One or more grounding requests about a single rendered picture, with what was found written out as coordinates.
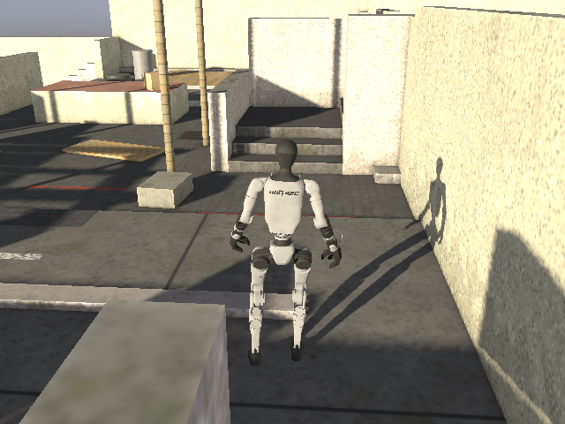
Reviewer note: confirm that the robot right shin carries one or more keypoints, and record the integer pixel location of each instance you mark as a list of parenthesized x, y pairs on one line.
[(298, 321)]

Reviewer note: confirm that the robot left forearm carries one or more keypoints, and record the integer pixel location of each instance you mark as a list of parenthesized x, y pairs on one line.
[(239, 228)]

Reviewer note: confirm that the robot right upper arm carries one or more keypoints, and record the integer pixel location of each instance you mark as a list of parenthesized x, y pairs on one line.
[(317, 203)]

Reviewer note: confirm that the robot left hand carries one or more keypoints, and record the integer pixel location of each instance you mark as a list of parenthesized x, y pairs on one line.
[(233, 243)]

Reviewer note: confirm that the robot right thigh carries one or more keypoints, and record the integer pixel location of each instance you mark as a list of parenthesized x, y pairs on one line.
[(302, 266)]

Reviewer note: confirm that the robot right forearm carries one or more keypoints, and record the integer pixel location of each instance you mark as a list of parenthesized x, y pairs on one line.
[(329, 236)]

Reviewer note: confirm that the robot right hand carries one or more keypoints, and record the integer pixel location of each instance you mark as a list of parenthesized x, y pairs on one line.
[(336, 254)]

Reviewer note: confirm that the robot left upper arm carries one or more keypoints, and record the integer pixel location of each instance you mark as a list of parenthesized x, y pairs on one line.
[(251, 198)]

